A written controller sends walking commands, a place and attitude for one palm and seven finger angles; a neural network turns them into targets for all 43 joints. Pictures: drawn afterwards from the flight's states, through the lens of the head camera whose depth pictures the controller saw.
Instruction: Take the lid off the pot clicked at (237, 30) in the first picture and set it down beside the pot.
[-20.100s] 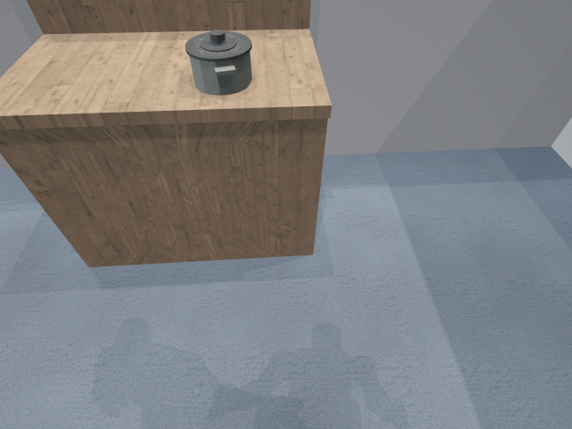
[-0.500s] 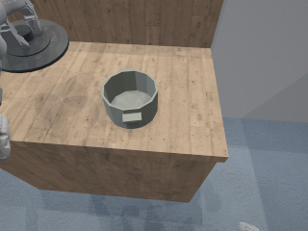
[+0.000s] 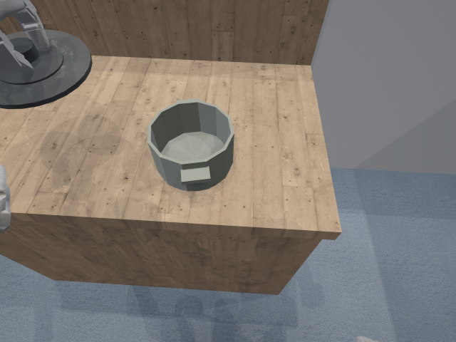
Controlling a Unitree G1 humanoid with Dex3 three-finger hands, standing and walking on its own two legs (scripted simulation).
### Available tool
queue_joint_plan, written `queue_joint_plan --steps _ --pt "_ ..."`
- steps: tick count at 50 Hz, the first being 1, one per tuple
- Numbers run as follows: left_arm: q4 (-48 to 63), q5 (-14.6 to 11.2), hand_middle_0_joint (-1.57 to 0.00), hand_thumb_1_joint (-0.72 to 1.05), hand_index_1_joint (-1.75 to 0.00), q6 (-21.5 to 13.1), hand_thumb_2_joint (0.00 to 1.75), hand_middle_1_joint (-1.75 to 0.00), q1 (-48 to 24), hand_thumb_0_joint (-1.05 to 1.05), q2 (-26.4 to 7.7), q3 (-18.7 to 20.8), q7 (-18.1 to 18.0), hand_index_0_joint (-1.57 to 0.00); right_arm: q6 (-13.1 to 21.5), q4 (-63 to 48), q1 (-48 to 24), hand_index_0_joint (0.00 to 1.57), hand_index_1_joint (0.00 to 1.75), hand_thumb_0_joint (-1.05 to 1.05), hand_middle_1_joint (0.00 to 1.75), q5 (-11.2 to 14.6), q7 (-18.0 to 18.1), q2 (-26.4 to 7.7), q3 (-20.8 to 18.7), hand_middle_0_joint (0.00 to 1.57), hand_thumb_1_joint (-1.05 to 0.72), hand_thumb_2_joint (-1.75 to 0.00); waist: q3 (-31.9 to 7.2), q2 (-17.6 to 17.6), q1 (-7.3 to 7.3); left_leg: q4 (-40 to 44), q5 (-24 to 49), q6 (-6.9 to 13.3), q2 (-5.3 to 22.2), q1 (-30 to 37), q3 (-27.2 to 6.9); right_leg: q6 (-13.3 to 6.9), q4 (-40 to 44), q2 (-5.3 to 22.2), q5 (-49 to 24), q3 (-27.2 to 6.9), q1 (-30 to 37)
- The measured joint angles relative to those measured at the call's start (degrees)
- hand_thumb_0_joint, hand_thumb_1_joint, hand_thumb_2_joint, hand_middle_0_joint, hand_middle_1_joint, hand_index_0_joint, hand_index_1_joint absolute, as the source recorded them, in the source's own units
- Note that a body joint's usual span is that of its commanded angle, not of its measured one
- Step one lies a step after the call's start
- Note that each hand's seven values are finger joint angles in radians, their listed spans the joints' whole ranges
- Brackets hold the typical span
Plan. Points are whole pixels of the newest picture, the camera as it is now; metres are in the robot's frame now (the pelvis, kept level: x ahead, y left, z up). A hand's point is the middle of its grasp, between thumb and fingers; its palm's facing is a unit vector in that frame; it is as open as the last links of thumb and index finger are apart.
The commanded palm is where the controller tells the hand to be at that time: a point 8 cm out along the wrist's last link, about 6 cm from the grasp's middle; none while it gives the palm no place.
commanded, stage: lower the lid onto the table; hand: left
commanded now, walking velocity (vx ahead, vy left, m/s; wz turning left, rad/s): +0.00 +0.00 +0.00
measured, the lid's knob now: (21, 50) +0.50 +0.30 +0.23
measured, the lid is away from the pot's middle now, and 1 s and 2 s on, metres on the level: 0.24 0.24 0.25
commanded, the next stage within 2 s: none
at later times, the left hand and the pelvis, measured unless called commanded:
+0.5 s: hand (29, 68) +0.48 +0.29 +0.21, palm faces -0.28 -0.11 -0.95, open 7.0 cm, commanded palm +0.47 +0.29 +0.28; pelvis +0.01 +0.00 +0.00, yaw +0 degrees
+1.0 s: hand (30, 98) +0.46 +0.30 +0.18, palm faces -0.36 -0.12 -0.92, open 7.0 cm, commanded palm +0.47 +0.30 +0.25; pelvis +0.00 +0.00 +0.00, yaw +0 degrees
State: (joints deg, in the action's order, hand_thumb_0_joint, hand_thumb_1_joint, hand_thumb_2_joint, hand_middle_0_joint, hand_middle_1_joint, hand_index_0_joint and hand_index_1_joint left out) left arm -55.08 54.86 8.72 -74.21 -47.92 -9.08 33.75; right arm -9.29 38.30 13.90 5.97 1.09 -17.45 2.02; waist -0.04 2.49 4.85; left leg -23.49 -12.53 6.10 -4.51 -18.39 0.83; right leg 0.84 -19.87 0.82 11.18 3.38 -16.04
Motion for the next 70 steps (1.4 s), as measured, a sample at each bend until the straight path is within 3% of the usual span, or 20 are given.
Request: queue_joint_plan --steps 17,29,37,51,70 --pt "0.59 -0.14 -0.87 0.35 -0.94 -1.23 0.65 -1.01 2.21 -0.03 2.15 0.12 -1.22 -0.67 1.43 0.41 0.99 0.20 0.30 0.00 0.30 -0.56 0.16 0.19 -0.39 0.20 -0.91 -0.90 -0.21 -0.30 0.29 -0.51 -0.43 0.16 -0.30 -0.74 -0.54 -0.22 -0.12 0.22 0.40 0.47 -0.38" --pt "1.66 -0.75 -0.87 0.35 -0.94 -2.35 0.65 -1.01 6.00 -0.03 1.61 2.40 -1.71 -0.67 0.55 -0.34 0.97 0.20 0.30 0.00 0.30 -0.60 -0.41 0.14 -0.58 0.20 -0.91 -0.90 -0.54 -0.29 0.56 -1.02 -0.81 0.15 -0.07 -1.05 -0.16 0.07 -0.51 0.01 0.57 0.01 -0.77" --pt "1.24 -1.31 -0.87 0.35 -0.94 -2.89 0.65 -1.01 7.45 -0.03 1.85 1.58 -1.81 -0.67 -0.01 -0.38 0.49 0.20 0.30 0.00 0.30 -0.33 -0.28 0.22 -0.55 0.20 -0.91 -0.90 -0.46 -0.40 0.16 -1.70 -0.88 0.03 0.08 -1.43 -0.42 0.06 -0.81 -0.14 0.54 0.27 -0.90" --pt "-2.12 -1.48 -0.88 0.35 -0.94 -6.27 0.65 -1.01 8.06 -0.03 1.62 1.01 -2.71 -0.67 0.24 0.56 1.20 0.20 0.30 0.00 0.30 -0.28 0.66 0.22 -0.59 0.20 -0.91 -0.90 -0.32 -1.16 0.45 -2.83 -1.13 -0.10 0.40 -1.92 -0.66 -0.19 -1.08 -0.48 0.41 0.51 -0.95" --pt "-4.49 -1.41 -0.87 0.36 -0.94 -10.05 0.65 -1.01 9.89 -0.03 1.84 3.23 -4.10 -0.66 -0.45 1.17 2.78 0.20 0.30 0.00 0.30 -0.62 0.39 0.36 -0.86 0.20 -0.90 -0.90 -0.90 -0.88 1.36 -4.28 -1.81 0.42 0.35 -3.89 0.05 0.12 -2.34 -0.40 0.74 -0.20 -3.02"
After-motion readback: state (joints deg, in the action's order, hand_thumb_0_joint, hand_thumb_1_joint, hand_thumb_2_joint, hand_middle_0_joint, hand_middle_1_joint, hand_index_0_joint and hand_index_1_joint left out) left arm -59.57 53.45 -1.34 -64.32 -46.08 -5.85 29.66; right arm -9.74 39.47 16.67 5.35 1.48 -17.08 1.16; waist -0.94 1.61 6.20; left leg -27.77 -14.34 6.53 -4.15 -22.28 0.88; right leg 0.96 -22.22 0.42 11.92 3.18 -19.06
